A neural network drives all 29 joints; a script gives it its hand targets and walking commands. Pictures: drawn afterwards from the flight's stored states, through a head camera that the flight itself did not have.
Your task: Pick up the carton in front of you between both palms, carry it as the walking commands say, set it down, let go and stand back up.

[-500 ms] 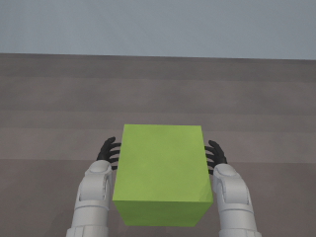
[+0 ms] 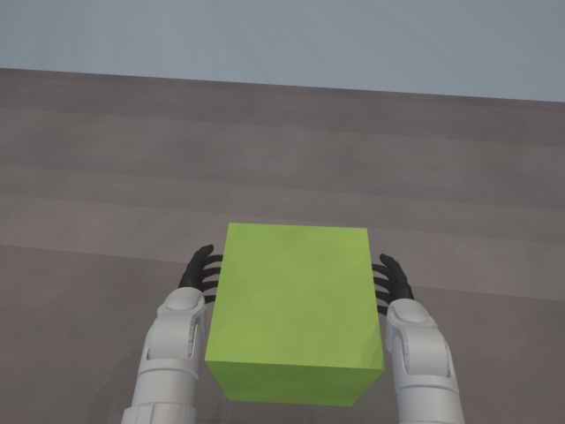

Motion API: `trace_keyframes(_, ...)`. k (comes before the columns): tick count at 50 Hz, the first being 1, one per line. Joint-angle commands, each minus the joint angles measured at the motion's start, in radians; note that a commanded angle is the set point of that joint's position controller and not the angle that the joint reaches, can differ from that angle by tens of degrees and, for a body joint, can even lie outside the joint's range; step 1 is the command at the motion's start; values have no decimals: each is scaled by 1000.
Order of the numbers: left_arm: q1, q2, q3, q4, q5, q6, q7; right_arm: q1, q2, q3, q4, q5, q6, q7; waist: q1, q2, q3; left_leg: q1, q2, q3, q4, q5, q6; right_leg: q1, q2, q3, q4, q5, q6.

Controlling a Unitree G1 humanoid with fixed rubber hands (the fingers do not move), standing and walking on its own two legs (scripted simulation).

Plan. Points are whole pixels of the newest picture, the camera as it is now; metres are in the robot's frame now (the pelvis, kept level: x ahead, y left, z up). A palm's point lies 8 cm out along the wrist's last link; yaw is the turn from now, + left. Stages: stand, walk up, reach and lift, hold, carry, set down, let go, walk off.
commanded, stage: hold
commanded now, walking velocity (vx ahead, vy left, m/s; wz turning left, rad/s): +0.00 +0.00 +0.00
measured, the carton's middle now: (293, 320) +0.29 -0.01 -0.05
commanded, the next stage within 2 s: set down in 0.28 s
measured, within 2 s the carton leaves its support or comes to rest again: neither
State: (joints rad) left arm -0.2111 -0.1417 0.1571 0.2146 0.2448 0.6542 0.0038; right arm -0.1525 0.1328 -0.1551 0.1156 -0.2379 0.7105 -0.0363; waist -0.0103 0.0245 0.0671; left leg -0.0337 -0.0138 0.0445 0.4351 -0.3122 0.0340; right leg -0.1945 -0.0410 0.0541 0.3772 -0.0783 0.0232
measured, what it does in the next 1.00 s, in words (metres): lowers itself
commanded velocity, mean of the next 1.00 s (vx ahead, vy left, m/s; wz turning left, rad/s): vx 0.00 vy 0.00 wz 0.00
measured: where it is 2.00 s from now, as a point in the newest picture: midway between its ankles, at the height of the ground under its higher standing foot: outside the picture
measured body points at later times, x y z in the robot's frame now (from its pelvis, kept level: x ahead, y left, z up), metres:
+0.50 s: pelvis -0.01 -0.07 +0.00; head -0.02 -0.09 +0.45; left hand +0.29 +0.13 +0.03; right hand +0.33 -0.17 +0.02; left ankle -0.04 +0.09 -0.74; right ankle +0.08 -0.17 -0.74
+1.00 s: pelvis -0.04 -0.06 -0.10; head +0.19 -0.06 +0.29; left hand +0.36 +0.13 -0.17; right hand +0.39 -0.17 -0.19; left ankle -0.04 +0.09 -0.74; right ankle +0.08 -0.17 -0.74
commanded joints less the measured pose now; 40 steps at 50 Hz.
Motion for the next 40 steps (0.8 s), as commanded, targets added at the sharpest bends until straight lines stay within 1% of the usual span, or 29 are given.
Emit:
trace_keyframes(1, -386, -890, -496, -44, -203, -45, -192, -487, 865, 578, -91, 249, -68, 249, 18, 29, -294, -51, -33, -152, -121, 475, -34, 264, 175, -16, 32, 180, -14)
trace_keyframes(2, -408, -896, -510, -49, -216, -43, -201, -475, 874, 570, -70, 240, -68, 247, 5, 15, -284, -65, -34, -153, -121, 467, -39, 260, 180, -18, 26, 165, -15)
trace_keyframes(5, -449, -902, -531, -31, -237, -32, -225, -445, 885, 526, -10, 206, -64, 240, -28, 23, -255, -110, -46, -144, -140, 350, -50, 281, 179, -21, 9, 112, -23)
trace_keyframes(8, -477, -907, -517, 5, -234, -24, -246, -457, 904, 503, 39, 191, -59, 245, -31, 23, -223, -163, -57, -134, -160, 249, -50, 307, 174, -23, -7, 68, -22)
trace_keyframes(10, -490, -916, -504, 25, -231, -23, -256, -477, 921, 502, 57, 189, -58, 250, -24, 13, -222, -201, -64, -130, -165, 206, -44, 337, 168, -21, -13, 55, -18)
trace_keyframes(15, -497, -930, -459, 64, -212, -27, -270, -544, 955, 524, 57, 206, -54, 269, 12, -32, -254, -257, -84, -123, -168, 130, -20, 398, 142, -4, -26, 43, -1)
trace_keyframes(16, -515, -916, -439, 75, -201, -32, -274, -572, 971, 525, 63, 211, -52, 271, 27, -44, -256, -270, -87, -120, -166, 98, -11, 405, 135, 1, -29, 22, 7)
trace_keyframes(18, -568, -893, -391, 123, -175, -47, -286, -638, 999, 509, 100, 212, -52, 275, 46, -62, -246, -302, -90, -115, -156, 24, 7, 402, 122, 10, -31, -68, 18)
trace_keyframes(20, -645, -874, -335, 193, -144, -71, -303, -707, 1021, 464, 174, 198, -60, 277, 54, -67, -229, -340, -87, -110, -131, -44, 19, 381, 113, 22, -29, -184, 21)
trace_keyframes(21, -686, -865, -303, 232, -125, -85, -311, -738, 1027, 430, 221, 185, -68, 276, 53, -68, -221, -359, -86, -107, -112, -67, 21, 366, 108, 30, -25, -233, 20)
trace_keyframes(24, -805, -838, -182, 352, -55, -127, -320, -820, 1003, 289, 366, 117, -99, 260, 36, -63, -199, -411, -83, -101, -46, -99, 21, 309, 97, 54, -5, -326, 13)
trace_keyframes(26, -848, -806, -84, 424, 3, -149, -307, -861, 948, 176, 439, 55, -124, 238, 23, -47, -178, -448, -82, -100, -3, -104, 18, 254, 96, 58, 17, -350, 6)
trace_keyframes(28, -861, -756, 11, 475, 60, -171, -281, -877, 866, 68, 489, -7, -154, 215, 12, -29, -158, -494, -81, -97, 35, -103, 15, 193, 100, 52, 51, -341, 1)
trace_keyframes(30, -860, -701, 88, 505, 108, -197, -254, -877, 779, -16, 513, -60, -190, 196, 7, -18, -162, -549, -85, -94, 72, -96, 10, 136, 108, 40, 98, -305, 0)
trace_keyframes(33, -848, -641, 143, 516, 140, -255, -225, -873, 677, -80, 521, -106, -260, 178, 0, -19, -209, -645, -98, -89, 132, -67, -4, 36, 121, 23, 184, -216, -2)
trace_keyframes(35, -850, -642, 134, 510, 132, -308, -214, -888, 661, -69, 518, -112, -318, 173, -2, -23, -276, -714, -110, -82, 176, -37, -16, -7, 129, 14, 245, -134, -2)
trace_keyframes(36, -855, -658, 117, 506, 119, -338, -212, -899, 672, -48, 517, -107, -349, 173, -2, -26, -318, -749, -117, -80, 199, -22, -21, -18, 134, 11, 276, -91, -2)
trace_keyframes(38, -871, -699, 69, 498, 86, -398, -209, -923, 706, 9, 519, -91, -411, 177, 1, -32, -411, -822, -130, -76, 247, 1, -29, -40, 142, 6, 341, -17, -2)
trace_keyframes(40, -904, -752, -5, 481, 43, -454, -207, -956, 752, 84, 518, -65, -467, 187, 4, -34, -528, -894, -142, -69, 299, 23, -38, -61, 147, 4, 412, 53, -4)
